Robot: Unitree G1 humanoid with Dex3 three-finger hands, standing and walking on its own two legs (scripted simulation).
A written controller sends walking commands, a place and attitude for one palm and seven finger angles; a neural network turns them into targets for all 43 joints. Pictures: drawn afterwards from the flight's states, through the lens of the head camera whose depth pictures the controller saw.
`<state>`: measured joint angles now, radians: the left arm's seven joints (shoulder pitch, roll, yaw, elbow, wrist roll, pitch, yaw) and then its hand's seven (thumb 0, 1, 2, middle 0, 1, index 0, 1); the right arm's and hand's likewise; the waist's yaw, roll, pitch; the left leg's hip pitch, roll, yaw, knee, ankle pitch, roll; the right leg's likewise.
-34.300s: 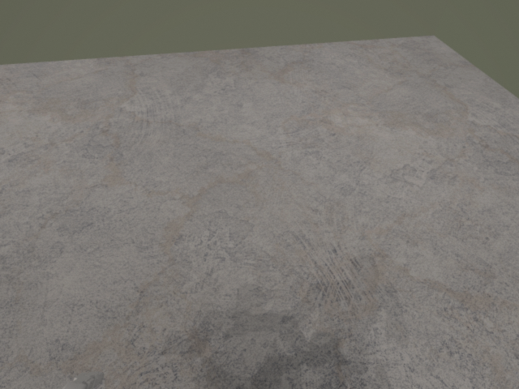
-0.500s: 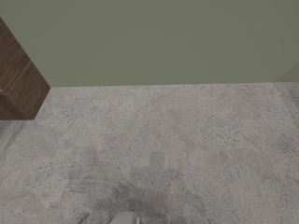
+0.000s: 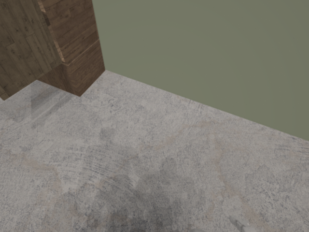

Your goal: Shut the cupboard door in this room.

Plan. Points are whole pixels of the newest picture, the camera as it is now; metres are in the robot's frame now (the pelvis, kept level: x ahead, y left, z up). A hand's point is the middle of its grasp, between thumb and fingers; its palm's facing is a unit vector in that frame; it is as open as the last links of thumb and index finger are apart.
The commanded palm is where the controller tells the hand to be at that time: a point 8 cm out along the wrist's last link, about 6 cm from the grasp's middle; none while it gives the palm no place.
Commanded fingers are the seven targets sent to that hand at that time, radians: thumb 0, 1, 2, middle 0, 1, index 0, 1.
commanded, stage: walk to a spot facing it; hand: left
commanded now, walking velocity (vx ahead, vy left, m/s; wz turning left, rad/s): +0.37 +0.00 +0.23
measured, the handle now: out of the picture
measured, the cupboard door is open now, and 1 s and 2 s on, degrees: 82 82 82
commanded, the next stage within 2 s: turn to face it in 1.14 s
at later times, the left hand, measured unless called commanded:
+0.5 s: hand (120, 168) +0.32 +0.15 -0.15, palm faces +0.12 -0.97 -0.20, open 7.4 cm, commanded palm none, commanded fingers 0.00 0.90 0.90 -0.20 -0.30 -0.20 -0.30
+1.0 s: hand (109, 168) +0.32 +0.19 -0.18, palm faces +0.36 -0.92 -0.12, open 7.4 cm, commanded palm none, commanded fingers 0.00 0.90 0.90 -0.20 -0.30 -0.20 -0.30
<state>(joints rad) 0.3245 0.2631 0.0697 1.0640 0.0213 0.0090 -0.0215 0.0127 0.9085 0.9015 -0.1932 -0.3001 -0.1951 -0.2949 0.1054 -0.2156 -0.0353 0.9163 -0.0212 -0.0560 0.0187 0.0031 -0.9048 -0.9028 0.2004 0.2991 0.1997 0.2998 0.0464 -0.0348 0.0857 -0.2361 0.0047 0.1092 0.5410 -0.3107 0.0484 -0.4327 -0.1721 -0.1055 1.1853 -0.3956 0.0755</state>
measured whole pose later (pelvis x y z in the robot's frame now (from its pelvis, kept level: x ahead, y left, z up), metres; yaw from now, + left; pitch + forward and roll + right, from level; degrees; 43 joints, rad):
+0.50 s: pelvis +0.23 -0.04 +0.00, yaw +8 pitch -1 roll +1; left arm 0.13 0.15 0.03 0.98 0.02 -0.08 -0.01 0.00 0.91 0.90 -0.20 -0.30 -0.20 -0.30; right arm 0.38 -0.18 -0.06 1.14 -0.02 -0.01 0.01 0.01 -0.91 -0.90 0.20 0.30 0.20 0.30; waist -0.04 0.03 0.09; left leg -0.38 0.03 -0.01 1.26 -0.35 0.04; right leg -0.32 -0.06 -0.18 0.58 -0.23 -0.05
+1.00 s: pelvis +0.43 +0.06 +0.00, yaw +16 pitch -1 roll -1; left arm 0.38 0.15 0.03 1.15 0.02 -0.03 -0.01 0.01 0.91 0.90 -0.20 -0.30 -0.20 -0.30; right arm 0.11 -0.17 -0.04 0.98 -0.03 -0.08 0.01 0.00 -0.91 -0.90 0.20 0.30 0.20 0.30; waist 0.05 -0.02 0.08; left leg -0.31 0.02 0.14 0.58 -0.25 0.07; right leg -0.37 -0.13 -0.11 1.18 -0.43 0.03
